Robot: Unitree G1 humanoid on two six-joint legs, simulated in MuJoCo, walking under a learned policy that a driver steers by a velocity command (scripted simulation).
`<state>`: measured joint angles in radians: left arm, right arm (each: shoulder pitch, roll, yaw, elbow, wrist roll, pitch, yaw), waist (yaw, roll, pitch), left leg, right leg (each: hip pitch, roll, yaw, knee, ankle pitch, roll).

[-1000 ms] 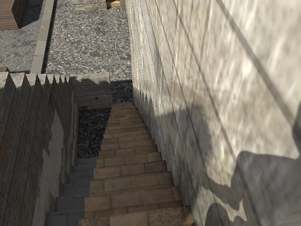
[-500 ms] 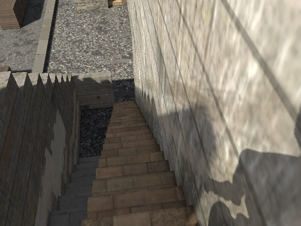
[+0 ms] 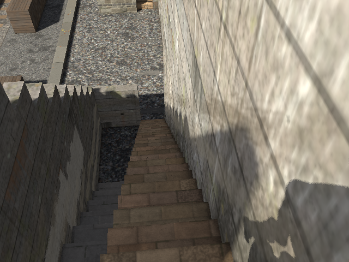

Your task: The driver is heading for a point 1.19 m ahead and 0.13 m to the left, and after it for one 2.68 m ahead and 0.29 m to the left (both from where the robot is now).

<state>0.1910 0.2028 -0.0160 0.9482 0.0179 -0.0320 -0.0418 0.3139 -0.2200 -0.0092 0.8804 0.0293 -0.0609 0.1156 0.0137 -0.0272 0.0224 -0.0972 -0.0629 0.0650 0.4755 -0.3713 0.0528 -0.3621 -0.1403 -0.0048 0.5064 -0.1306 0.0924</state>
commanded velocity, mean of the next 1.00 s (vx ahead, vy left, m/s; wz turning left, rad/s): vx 0.11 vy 0.00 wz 0.00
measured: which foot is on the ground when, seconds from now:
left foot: down 0.00-1.00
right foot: down 0.00-1.00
